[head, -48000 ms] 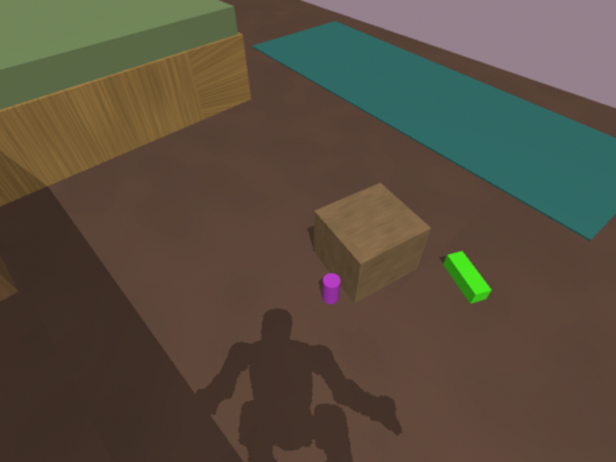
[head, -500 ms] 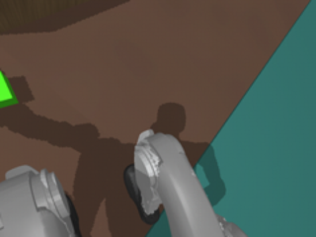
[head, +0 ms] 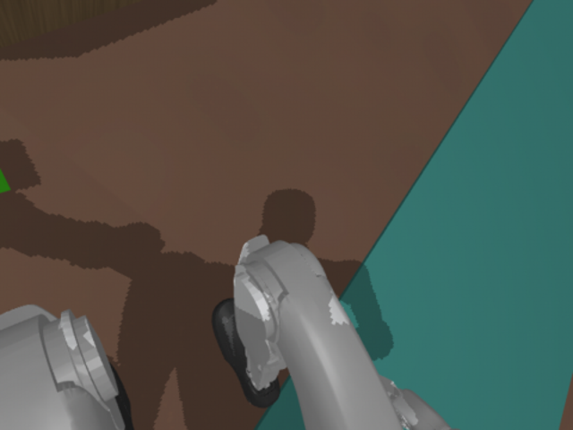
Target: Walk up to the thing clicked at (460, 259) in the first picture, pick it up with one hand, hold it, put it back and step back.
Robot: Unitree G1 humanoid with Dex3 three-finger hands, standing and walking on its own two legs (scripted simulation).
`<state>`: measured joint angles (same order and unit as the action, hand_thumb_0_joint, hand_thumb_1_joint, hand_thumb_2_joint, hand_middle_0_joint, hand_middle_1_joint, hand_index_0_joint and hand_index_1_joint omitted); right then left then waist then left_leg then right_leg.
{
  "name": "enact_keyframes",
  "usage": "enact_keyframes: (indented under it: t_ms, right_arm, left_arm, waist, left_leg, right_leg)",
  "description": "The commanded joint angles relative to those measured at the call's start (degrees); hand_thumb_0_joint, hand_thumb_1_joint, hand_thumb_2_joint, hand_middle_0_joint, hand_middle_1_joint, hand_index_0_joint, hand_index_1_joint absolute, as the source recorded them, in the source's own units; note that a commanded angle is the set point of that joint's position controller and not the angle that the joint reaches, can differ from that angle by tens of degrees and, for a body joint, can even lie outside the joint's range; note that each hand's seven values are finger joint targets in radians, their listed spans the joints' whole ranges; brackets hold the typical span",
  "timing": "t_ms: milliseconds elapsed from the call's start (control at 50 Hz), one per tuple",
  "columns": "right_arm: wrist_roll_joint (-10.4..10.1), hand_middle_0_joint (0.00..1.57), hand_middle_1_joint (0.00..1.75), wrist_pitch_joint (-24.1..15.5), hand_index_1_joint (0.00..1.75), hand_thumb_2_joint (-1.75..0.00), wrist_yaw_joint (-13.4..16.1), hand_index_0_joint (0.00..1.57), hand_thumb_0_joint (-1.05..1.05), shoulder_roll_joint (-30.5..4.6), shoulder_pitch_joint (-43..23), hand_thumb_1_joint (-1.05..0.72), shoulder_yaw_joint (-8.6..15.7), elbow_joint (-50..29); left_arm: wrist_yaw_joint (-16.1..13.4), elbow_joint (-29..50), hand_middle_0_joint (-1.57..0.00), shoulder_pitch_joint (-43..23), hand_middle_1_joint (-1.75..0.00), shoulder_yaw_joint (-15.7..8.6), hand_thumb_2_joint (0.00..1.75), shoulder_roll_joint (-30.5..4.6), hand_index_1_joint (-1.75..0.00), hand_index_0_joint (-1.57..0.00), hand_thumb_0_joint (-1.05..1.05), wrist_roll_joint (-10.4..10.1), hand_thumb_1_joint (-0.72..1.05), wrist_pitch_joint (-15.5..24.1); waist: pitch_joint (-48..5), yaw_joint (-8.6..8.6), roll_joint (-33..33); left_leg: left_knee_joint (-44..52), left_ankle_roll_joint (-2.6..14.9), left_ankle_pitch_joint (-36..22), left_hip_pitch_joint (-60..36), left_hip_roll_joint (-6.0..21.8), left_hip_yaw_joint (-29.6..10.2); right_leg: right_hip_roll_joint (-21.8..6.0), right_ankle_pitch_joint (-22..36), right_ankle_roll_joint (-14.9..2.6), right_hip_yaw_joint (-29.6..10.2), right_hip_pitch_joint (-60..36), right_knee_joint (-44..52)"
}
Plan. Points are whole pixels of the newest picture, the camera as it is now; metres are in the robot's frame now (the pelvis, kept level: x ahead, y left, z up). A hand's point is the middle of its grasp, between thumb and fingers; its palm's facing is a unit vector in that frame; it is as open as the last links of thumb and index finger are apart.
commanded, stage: rest palm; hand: left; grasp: from above
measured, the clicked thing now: out of the picture +0.46 +0.33 -0.28
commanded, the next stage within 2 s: close in 0.10 s
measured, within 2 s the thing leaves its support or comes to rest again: neither
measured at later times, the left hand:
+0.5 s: hand out of the picture +0.45 +0.33 -0.26, palm faces -0.43 -0.16 -0.89, open 13.2 cm
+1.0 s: hand out of the picture +0.45 +0.33 -0.26, palm faces -0.44 -0.15 -0.89, open 11.3 cm
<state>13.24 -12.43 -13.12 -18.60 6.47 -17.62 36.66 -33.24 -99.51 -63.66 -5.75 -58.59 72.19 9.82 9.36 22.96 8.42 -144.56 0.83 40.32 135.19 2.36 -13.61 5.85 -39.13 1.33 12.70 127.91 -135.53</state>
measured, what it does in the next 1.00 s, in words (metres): stands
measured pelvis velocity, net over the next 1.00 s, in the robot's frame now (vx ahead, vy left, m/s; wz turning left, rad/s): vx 0.00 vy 0.00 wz -0.02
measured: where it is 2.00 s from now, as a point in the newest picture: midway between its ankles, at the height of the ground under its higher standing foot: (190, 403)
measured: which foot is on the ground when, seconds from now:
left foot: down 0.00-1.00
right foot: down 0.00-1.00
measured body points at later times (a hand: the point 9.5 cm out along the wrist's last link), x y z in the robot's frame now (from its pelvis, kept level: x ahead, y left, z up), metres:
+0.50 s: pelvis +0.00 +0.00 +0.00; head +0.29 +0.13 +0.32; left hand +0.47 +0.33 -0.21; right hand +0.04 -0.25 -0.05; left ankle +0.07 +0.13 -0.28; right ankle +0.11 -0.10 -0.28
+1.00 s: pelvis +0.00 +0.00 +0.00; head +0.29 +0.13 +0.32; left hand +0.47 +0.34 -0.21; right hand +0.05 -0.24 -0.05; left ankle +0.07 +0.13 -0.28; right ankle +0.11 -0.10 -0.28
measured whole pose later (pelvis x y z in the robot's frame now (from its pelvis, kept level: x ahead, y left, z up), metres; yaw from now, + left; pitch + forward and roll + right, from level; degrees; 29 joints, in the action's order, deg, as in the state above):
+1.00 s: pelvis +0.00 +0.00 +0.00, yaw -1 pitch +28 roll -15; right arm 13.7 -13.6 -13.6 -19.5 5.7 -19.4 35.4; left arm -34.3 -98.6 -63.1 -4.6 -60.7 70.8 10.7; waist 11.8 22.8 9.6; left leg -144.3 0.6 40.7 134.1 2.6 -14.8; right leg 6.4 -38.7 1.4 13.6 126.8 -134.3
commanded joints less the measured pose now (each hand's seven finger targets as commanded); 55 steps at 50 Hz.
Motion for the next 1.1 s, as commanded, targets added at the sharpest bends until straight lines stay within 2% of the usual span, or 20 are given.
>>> enact_keyframes:
  t_ms: [0, 80, 180, 220, 260, 300, 320, 480, 500, 560, 600, 700, 740, 800, 860, 920, 940, 960, 1020, 1080]
  right_arm:
    - [-0.4, 0.20, 0.30, -0.4, 0.30, -0.90, 0.5, 0.20, 0.00, -19.6, 11.9, -0.90, 5.1, 0.8]
    - [-0.1, 0.20, 0.30, -0.3, 0.30, -0.90, 0.2, 0.20, 0.00, -18.9, 12.5, -0.90, 3.9, 1.0]
    - [0.1, 0.20, 0.30, -0.4, 0.30, -0.91, 0.3, 0.20, 0.00, -19.5, 11.9, -0.90, 3.4, 0.9]
    - [0.2, 0.20, 0.30, -0.5, 0.30, -0.90, 0.1, 0.20, 0.00, -19.5, 12.4, -0.89, 3.4, 0.6]
    - [0.1, 0.20, 0.30, -0.7, 0.30, -0.90, 0.1, 0.20, 0.00, -20.2, 11.7, -0.89, 3.6, 0.7]
    - [0.1, 0.20, 0.30, -0.9, 0.30, -0.90, 0.0, 0.20, 0.00, -20.4, 11.5, -0.89, 3.8, 0.6]
    - [0.1, 0.20, 0.30, -0.8, 0.30, -0.90, 0.0, 0.20, 0.00, -19.7, 12.0, -0.89, 3.4, 0.6]
    - [-0.1, 0.20, 0.30, -1.2, 0.30, -0.90, -0.2, 0.20, 0.00, -19.7, 12.6, -0.89, 3.9, 1.0]
    - [0.0, 0.20, 0.30, -1.2, 0.30, -0.90, 0.0, 0.20, 0.00, -20.3, 12.2, -0.89, 4.4, 0.6]
    - [-0.4, 0.20, 0.30, -1.0, 0.30, -0.90, 0.0, 0.20, 0.00, -19.6, 11.5, -0.89, 3.5, 0.4]
    - [-0.1, 0.20, 0.30, -0.8, 0.30, -0.90, 0.1, 0.20, 0.00, -19.9, 12.0, -0.89, 3.9, 0.6]
    - [-0.3, 0.20, 0.30, -0.7, 0.30, -0.90, 0.0, 0.20, 0.00, -20.2, 11.5, -0.89, 3.9, 0.5]
    - [-0.1, 0.20, 0.30, -1.0, 0.30, -0.90, -0.3, 0.20, 0.00, -19.6, 11.4, -0.89, 3.5, 0.9]
    - [0.0, 0.20, 0.30, -1.0, 0.30, -0.90, -0.3, 0.20, 0.00, -19.8, 11.6, -0.89, 3.3, 0.6]
    - [0.2, 0.20, 0.30, -0.9, 0.30, -0.90, 0.0, 0.20, 0.00, -20.1, 11.4, -0.89, 3.2, 0.1]
    - [0.2, 0.20, 0.30, -0.9, 0.30, -0.90, 0.1, 0.20, 0.00, -20.2, 11.3, -0.89, 3.6, 0.4]
    - [0.1, 0.20, 0.30, -1.3, 0.30, -0.90, -0.1, 0.20, 0.00, -20.4, 11.4, -0.89, 3.7, 0.2]
    - [0.4, 0.20, 0.30, -1.1, 0.30, -0.90, -0.1, 0.20, 0.00, -19.9, 12.0, -0.90, 2.8, 0.5]
    - [0.0, 0.20, 0.30, -1.1, 0.30, -0.90, 0.1, 0.20, 0.00, -19.9, 11.4, -0.90, 2.7, 0.6]
    - [0.0, 0.20, 0.30, -1.1, 0.30, -0.90, 0.1, 0.20, 0.00, -20.3, 11.4, -0.90, 2.7, 0.0]
  left_arm:
    - [-2.0, 7.8, -0.07, -15.0, -1.01, -0.2, 1.02, -12.6, -1.02, -0.05, 0.00, -0.8, -0.55, 0.7]
    - [-2.1, 7.1, -0.07, -14.4, -1.00, 0.2, 1.03, -12.3, -1.02, -0.05, 0.00, -1.2, -0.56, 0.8]
    - [-2.7, 7.0, -0.09, -13.3, -1.04, -0.1, 1.09, -13.5, -1.06, -0.07, 0.00, -1.2, -0.53, 1.2]
    - [-3.0, 6.9, -0.12, -13.5, -1.03, -0.1, 0.99, -13.2, -1.03, -0.12, 0.00, -1.2, -0.44, 1.4]
    - [-3.4, 8.1, -0.14, -13.5, -1.03, -0.8, 0.99, -14.5, -1.02, -0.14, 0.00, -1.2, -0.41, 1.5]
    - [-3.3, 5.6, -0.13, -11.9, -1.02, -0.2, 0.93, -14.2, -1.01, -0.14, 0.00, -1.0, -0.40, 1.2]
    - [-3.6, 7.0, -0.14, -12.2, -1.02, -1.5, 0.95, -15.0, -1.01, -0.15, 0.00, -1.2, -0.40, 1.3]
    - [-2.6, 6.7, -0.19, -12.2, -1.00, -0.3, 0.88, -13.5, -0.98, -0.21, 0.00, -2.4, -0.31, 0.3]
    - [-2.2, 7.2, -0.21, -12.9, -0.98, 0.8, 0.87, -12.6, -0.96, -0.22, 0.00, -2.4, -0.30, 0.3]
    - [-2.0, 7.8, -0.23, -11.9, -0.99, -0.3, 0.89, -14.1, -0.98, -0.24, 0.00, -2.9, -0.27, 0.6]
    - [-1.9, 6.1, -0.23, -10.4, -0.99, 0.6, 0.87, -12.4, -0.97, -0.25, 0.00, -2.7, -0.26, 0.7]
    - [-2.4, 10.1, -0.26, -13.7, -0.98, -0.1, 0.87, -14.3, -0.96, -0.27, 0.00, -2.1, -0.22, 1.5]
    - [-2.4, 6.2, -0.27, -11.8, -0.96, 1.1, 0.86, -12.0, -0.94, -0.29, 0.00, -1.6, -0.21, 1.2]
    - [-2.7, 4.7, -0.31, -11.5, -0.95, 1.1, 0.84, -12.0, -0.93, -0.33, 0.00, -1.3, -0.15, 1.4]
    - [-3.3, 6.0, -0.33, -11.9, -0.96, 0.0, 0.83, -15.0, -0.93, -0.36, 0.00, -1.5, -0.11, 1.4]
    - [-3.2, 6.1, -0.36, -11.7, -0.97, 0.4, 0.80, -13.6, -0.93, -0.39, 0.00, -2.0, -0.06, 1.2]
    - [-2.9, 8.2, -0.36, -14.0, -0.96, 2.4, 0.79, -12.0, -0.92, -0.39, 0.00, -1.9, -0.05, 1.3]
    - [-3.1, 4.6, -0.36, -11.7, -0.94, 1.0, 0.76, -13.2, -0.90, -0.39, 0.00, -2.2, -0.05, 1.0]
    - [-2.9, 4.5, -0.37, -11.1, -0.96, 0.9, 0.77, -13.7, -0.91, -0.41, 0.00, -2.5, -0.04, 0.9]
    - [-2.6, 6.3, -0.42, -12.6, -0.95, 1.2, 0.79, -13.9, -0.91, -0.46, 0.00, -2.2, 0.03, 1.2]
  waist:
    - [-37.6, 2.12, -33.5]
    - [-36.6, 3.00, -31.9]
    - [-36.5, 2.32, -32.4]
    - [-35.5, 2.97, -32.0]
    - [-36.8, 2.01, -32.7]
    - [-34.7, 2.38, -32.2]
    - [-35.9, 1.89, -31.4]
    - [-34.4, 2.83, -31.2]
    - [-34.7, 3.18, -31.6]
    - [-36.3, 2.23, -30.8]
    - [-35.7, 2.66, -31.0]
    - [-36.4, 2.26, -32.9]
    - [-33.8, 2.92, -32.5]
    - [-32.0, 3.47, -30.8]
    - [-34.2, 2.66, -30.4]
    - [-36.2, 2.67, -32.0]
    - [-36.1, 3.49, -33.5]
    - [-35.1, 3.96, -30.6]
    - [-34.4, 2.77, -31.6]
    - [-33.0, 3.17, -32.0]
  left_leg:
    - [14.0, -0.34, -13.2, -31.0, 1.8, 3.0]
    - [12.9, 0.06, -14.3, -29.5, 1.8, 3.4]
    - [13.5, -0.29, -13.6, -30.0, 2.1, 2.6]
    - [13.3, -0.11, -13.3, -29.4, 2.0, 2.8]
    - [13.5, -0.35, -13.7, -29.9, 2.1, 2.5]
    - [13.7, -0.25, -12.7, -28.8, 2.1, 2.7]
    - [13.6, -0.20, -13.2, -28.8, 2.1, 2.5]
    - [13.7, -0.04, -12.2, -28.5, 2.1, 2.7]
    - [13.7, -0.01, -12.2, -29.2, 2.2, 2.8]
    - [13.6, -0.05, -13.2, -29.1, 2.3, 2.5]
    - [14.0, -0.17, -13.1, -29.5, 2.3, 2.7]
    - [14.1, -0.51, -13.6, -30.9, 2.3, 2.1]
    - [14.1, -0.78, -13.9, -31.1, 2.5, 1.8]
    - [14.4, -0.45, -12.4, -28.9, 2.2, 2.1]
    - [13.9, -0.02, -12.1, -28.5, 2.2, 3.0]
    - [14.2, -0.48, -14.2, -31.6, 2.6, 2.2]
    - [13.5, -0.48, -14.9, -31.7, 2.4, 2.3]
    - [13.8, -0.27, -14.8, -30.7, 2.6, 2.1]
    - [14.2, -0.53, -13.9, -30.2, 2.5, 1.9]
    - [14.6, -0.54, -11.8, -29.7, 2.4, 1.7]
  right_leg:
    - [1.5, 16.6, -2.69, 3.5, -19.9, 11.6]
    - [1.8, 18.1, -2.33, 3.5, -21.7, 11.9]
    - [2.0, 17.2, -2.52, 4.1, -21.5, 11.8]
    - [1.9, 17.3, -2.37, 4.1, -21.6, 11.9]
    - [2.0, 17.3, -2.53, 4.1, -21.5, 11.7]
    - [2.2, 16.7, -2.52, 4.0, -21.4, 12.0]
    - [2.2, 17.1, -2.40, 4.2, -22.0, 12.2]
    - [2.0, 16.3, -2.37, 3.9, -21.8, 12.9]
    - [2.2, 16.5, -2.32, 3.8, -21.9, 13.2]
    - [2.0, 17.4, -2.32, 3.9, -23.1, 12.9]
    - [2.3, 17.3, -2.35, 4.0, -23.3, 13.1]
    - [2.0, 17.2, -2.56, 4.3, -21.4, 12.2]
    - [2.0, 17.2, -2.61, 4.5, -19.8, 11.5]
    - [2.0, 16.3, -2.51, 4.4, -20.4, 12.3]
    - [2.3, 16.9, -2.27, 3.6, -23.4, 13.6]
    - [2.3, 18.1, -2.30, 4.3, -23.0, 12.9]
    - [2.1, 18.7, -2.25, 4.1, -22.1, 12.5]
    - [2.4, 19.3, -2.08, 4.3, -24.0, 13.2]
    - [2.1, 17.6, -2.31, 4.6, -22.3, 12.7]
    - [1.9, 15.9, -2.47, 4.5, -21.3, 12.6]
